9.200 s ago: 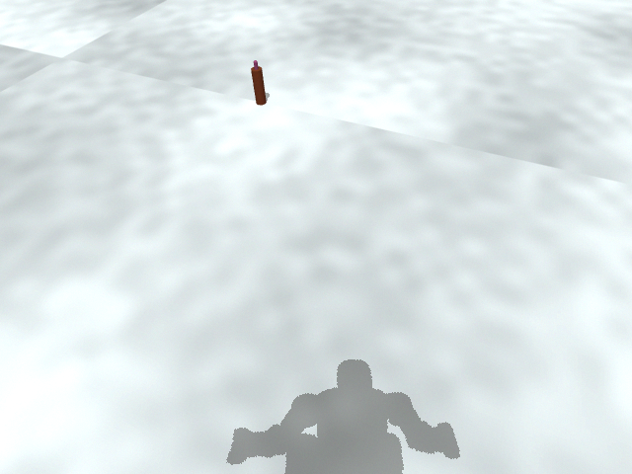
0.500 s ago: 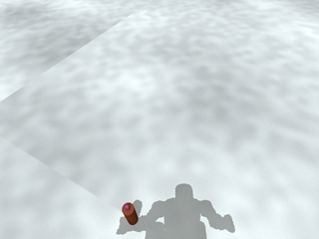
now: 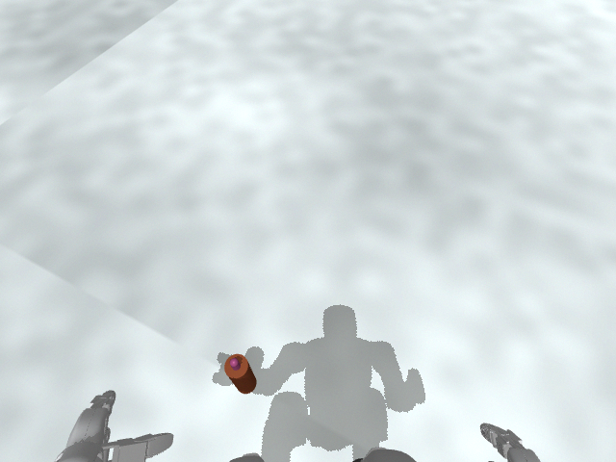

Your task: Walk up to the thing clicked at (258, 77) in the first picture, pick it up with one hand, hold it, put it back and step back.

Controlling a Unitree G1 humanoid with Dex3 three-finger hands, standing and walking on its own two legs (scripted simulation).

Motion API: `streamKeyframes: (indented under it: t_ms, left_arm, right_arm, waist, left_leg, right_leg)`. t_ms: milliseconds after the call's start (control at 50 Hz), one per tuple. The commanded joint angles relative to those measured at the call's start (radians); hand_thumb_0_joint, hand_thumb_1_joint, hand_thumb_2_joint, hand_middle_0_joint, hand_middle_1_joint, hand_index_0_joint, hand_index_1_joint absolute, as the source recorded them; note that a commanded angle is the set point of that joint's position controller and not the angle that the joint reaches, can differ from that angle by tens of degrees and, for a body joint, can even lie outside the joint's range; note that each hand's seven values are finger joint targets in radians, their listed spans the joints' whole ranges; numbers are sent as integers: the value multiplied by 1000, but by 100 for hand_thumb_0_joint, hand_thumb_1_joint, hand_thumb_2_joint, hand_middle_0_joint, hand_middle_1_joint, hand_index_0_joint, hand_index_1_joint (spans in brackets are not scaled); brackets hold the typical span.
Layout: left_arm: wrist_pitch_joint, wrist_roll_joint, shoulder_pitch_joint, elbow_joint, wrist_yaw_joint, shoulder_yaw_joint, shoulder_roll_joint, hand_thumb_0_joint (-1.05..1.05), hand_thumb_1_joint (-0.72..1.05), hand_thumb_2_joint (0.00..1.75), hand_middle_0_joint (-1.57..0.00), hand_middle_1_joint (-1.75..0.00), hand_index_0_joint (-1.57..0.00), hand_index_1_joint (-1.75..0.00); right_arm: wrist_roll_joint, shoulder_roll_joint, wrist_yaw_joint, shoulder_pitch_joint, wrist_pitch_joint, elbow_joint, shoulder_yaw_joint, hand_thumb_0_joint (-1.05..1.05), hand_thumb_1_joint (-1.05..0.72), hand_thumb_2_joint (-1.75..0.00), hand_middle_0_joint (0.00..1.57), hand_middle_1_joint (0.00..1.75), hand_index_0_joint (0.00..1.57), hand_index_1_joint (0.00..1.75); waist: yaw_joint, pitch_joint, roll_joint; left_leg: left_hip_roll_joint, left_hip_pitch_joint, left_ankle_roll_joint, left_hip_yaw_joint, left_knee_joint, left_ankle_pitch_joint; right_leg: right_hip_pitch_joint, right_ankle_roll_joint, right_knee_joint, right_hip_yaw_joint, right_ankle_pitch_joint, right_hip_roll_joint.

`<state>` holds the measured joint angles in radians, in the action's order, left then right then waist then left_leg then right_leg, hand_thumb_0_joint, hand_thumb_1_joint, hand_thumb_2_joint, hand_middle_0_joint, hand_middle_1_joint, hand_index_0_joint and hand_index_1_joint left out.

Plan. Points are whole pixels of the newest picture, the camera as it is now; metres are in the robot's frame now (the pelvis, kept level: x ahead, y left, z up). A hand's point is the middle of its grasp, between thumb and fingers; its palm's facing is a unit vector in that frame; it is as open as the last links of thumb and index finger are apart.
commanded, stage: go down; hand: left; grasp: from the side
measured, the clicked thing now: (240, 373) +0.36 +0.19 -0.63
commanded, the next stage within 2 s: none
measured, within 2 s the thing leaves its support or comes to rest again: neither
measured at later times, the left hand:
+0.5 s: hand out of the picture +0.14 +0.28 -0.18, palm faces +0.05 -0.95 -0.31, open 17.4 cm
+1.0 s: hand (129, 409) +0.23 +0.32 -0.26, palm faces +0.08 -0.97 -0.22, open 17.5 cm
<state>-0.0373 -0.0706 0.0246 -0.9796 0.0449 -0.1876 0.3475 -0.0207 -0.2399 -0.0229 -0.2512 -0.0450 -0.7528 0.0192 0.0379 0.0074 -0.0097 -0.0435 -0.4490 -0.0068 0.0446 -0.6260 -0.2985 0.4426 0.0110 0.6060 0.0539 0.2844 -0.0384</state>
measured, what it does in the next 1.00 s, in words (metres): lowers itself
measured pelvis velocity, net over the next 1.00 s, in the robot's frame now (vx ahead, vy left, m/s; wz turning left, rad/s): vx -0.04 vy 0.01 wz -0.01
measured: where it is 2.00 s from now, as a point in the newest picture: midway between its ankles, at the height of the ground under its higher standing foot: outside the picture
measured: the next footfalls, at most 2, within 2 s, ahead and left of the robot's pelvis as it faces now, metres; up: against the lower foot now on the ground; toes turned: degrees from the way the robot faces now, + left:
none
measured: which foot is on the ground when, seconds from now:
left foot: down 0.00-1.00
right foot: down 0.00-1.00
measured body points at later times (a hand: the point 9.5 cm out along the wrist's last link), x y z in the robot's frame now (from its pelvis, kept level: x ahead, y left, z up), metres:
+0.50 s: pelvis -0.01 +0.01 -0.06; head +0.07 +0.03 +0.39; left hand +0.13 +0.33 -0.16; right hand +0.16 -0.24 -0.14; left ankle +0.01 +0.12 -0.73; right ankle +0.01 -0.13 -0.73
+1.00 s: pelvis -0.04 +0.01 -0.18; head +0.11 +0.04 +0.24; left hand +0.22 +0.37 -0.25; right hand +0.13 -0.26 -0.27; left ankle +0.01 +0.12 -0.73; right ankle +0.01 -0.13 -0.73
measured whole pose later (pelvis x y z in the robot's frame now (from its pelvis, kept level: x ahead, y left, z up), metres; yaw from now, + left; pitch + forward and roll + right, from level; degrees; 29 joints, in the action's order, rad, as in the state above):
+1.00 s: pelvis -0.04 +0.01 -0.18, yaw +0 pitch +28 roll -3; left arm 0.17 0.08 0.08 -0.69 0.35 -0.45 0.51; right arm 0.01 -0.29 -0.06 -0.17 -0.21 -0.61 0.00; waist 0.04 -0.17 -0.01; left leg -0.05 -1.46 0.01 -0.02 -1.60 -0.64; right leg 1.42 0.01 1.56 0.06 0.62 -0.06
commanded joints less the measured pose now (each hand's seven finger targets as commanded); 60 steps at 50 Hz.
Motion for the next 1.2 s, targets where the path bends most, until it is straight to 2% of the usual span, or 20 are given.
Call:
streamKeyframes:
  t_ms: [0,80,180,220,240,260,360,460,560,680,720,780,840,900,980,1000,1060,1080,1100,1180]
  left_arm:
    - [-13,-4,-77,106,4,-90,215,0,-28,9,-6,-7,-6,-7]
    - [0,5,-73,275,28,-91,210,0,-43,3,-9,-8,-8,-8]
    - [-22,16,-115,453,35,-80,196,0,-57,0,-10,-7,-9,-8]
    - [-52,18,-187,464,31,-110,216,0,-61,0,-10,-8,-10,-8]
    - [-62,20,-196,515,35,-93,201,0,-61,0,-10,-6,-9,-7]
    - [-78,19,-231,508,32,-112,215,0,-61,0,-10,-7,-9,-7]
    - [-134,30,-258,624,34,-111,209,0,-59,1,-9,-6,-9,-7]
    - [-162,41,-309,680,47,-117,202,0,-59,3,-9,-8,-9,-8]
    - [-154,50,-267,705,57,-142,221,0,-56,2,-9,-5,-8,-6]
    - [-13,87,-89,584,117,-214,275,0,-57,2,-8,-6,-8,-6]
    - [61,112,-47,535,161,-255,317,0,-61,0,-9,-6,-9,-6]
    - [163,135,-28,490,225,-273,327,0,-59,0,-8,-5,-8,-5]
    - [223,149,11,463,269,-332,407,0,-61,1,-9,-7,-8,-7]
    - [261,158,42,416,295,-376,439,0,-61,4,-8,-9,-7,-9]
    - [290,179,115,396,327,-409,470,0,-61,5,-8,-9,-7,-9]
    - [299,187,138,385,337,-433,487,0,-61,4,-8,-8,-7,-9]
    - [326,195,203,351,368,-462,538,0,-61,6,-7,-9,-7,-9]
    - [333,194,250,340,381,-442,521,0,-58,6,-7,-9,-7,-9]
    - [346,201,286,333,390,-466,553,0,-56,6,-7,-8,-6,-8]
    - [383,208,349,262,437,-485,600,0,-54,5,-7,-8,-6,-8]
  right_arm:
    - [2,-183,-8,10,-61,170,70,0,-89,-90,20,30,20,30]
    - [3,-173,-13,-9,-87,210,72,0,-88,-89,20,30,20,30]
    - [4,-176,-28,-5,-116,243,79,0,-88,-89,20,30,20,30]
    - [2,-173,-34,0,-123,254,71,0,-88,-89,20,30,20,30]
    - [3,-178,-37,3,-129,264,75,0,-88,-89,20,30,20,30]
    - [4,-177,-41,-2,-132,261,72,0,-87,-89,20,30,20,30]
    - [6,-160,-60,13,-153,284,56,0,-88,-89,20,30,20,30]
    - [12,-157,-68,12,-177,301,53,0,-89,-90,20,30,20,30]
    - [16,-154,-74,17,-196,315,50,0,-90,-90,20,30,20,30]
    - [22,-168,-68,21,-231,297,51,0,-91,-90,20,30,20,30]
    - [21,-178,-62,25,-245,292,51,0,-91,-90,20,30,20,30]
    - [24,-185,-59,15,-248,289,46,0,-90,-90,20,30,20,30]
    - [22,-213,-56,28,-234,279,49,0,-90,-90,20,30,20,30]
    - [23,-237,-50,30,-215,263,55,0,-90,-90,20,30,20,30]
    - [20,-244,-48,39,-198,253,56,0,-89,-90,20,30,20,30]
    - [19,-253,-48,28,-196,241,58,0,-89,-90,20,30,20,30]
    - [20,-257,-47,38,-187,233,51,0,-88,-90,20,30,20,30]
    - [23,-255,-49,38,-186,228,53,0,-88,-90,20,30,20,30]
    - [25,-253,-50,37,-187,221,48,0,-89,-90,20,30,20,30]
    - [33,-253,-49,39,-188,208,39,0,-89,-90,20,30,20,30]
  waist:
    - [-37,-223,26]
    - [-15,-293,55]
    - [-5,-291,68]
    - [-10,-288,79]
    - [-7,-304,89]
    - [-13,-309,81]
    - [-1,-291,96]
    - [2,-321,109]
    - [14,-306,98]
    - [15,-309,87]
    - [5,-377,91]
    - [-9,-493,117]
    - [-40,-573,144]
    - [-57,-622,180]
    - [-41,-625,136]
    - [-40,-659,130]
    - [-38,-655,131]
    - [-17,-648,123]
    - [-20,-666,107]
    - [-18,-656,98]
  left_leg:
    - [42,-23,10,-17,-37,170]
    - [34,-66,12,-27,-122,152]
    - [21,-121,10,-46,-175,95]
    - [15,-141,8,-58,-184,73]
    - [11,-137,6,-67,-187,77]
    - [12,-144,6,-68,-198,86]
    - [18,-208,13,-62,-247,19]
    - [8,-226,5,-85,-288,105]
    - [12,-298,14,-86,-331,-1]
    - [16,-469,18,-87,-465,-96]
    - [20,-524,20,-87,-536,-101]
    - [31,-571,18,-77,-623,-63]
    - [23,-581,13,-96,-672,-31]
    - [11,-583,3,-135,-698,-25]
    - [15,-668,13,-139,-742,-121]
    - [15,-663,14,-143,-769,-71]
    - [15,-719,18,-138,-811,-98]
    - [18,-750,21,-130,-832,-121]
    - [20,-791,26,-117,-863,-127]
    - [25,-907,30,-92,-924,-196]
  right_leg:
    - [-25,-34,37,-2,-132,39]
    - [61,-33,130,-9,-122,36]
    - [152,-32,194,-2,-58,40]
    - [174,-31,211,2,-34,42]
    - [177,-33,224,4,-35,41]
    - [178,-32,233,7,-41,41]
    - [233,-29,254,-2,11,36]
    - [268,-31,321,11,-36,38]
    - [339,-28,348,4,38,37]
    - [515,-31,489,-10,121,28]
    - [578,-31,563,-16,123,27]
    - [619,-35,646,-30,90,17]
    - [698,-41,722,-24,83,20]
    - [802,-47,801,-6,101,20]
    - [829,-42,821,-15,146,20]
    - [842,-44,848,-10,113,20]
    - [890,-46,879,-11,143,20]
    - [903,-44,877,-19,154,17]
    - [881,-40,876,-33,159,16]
    - [894,-37,890,-61,225,14]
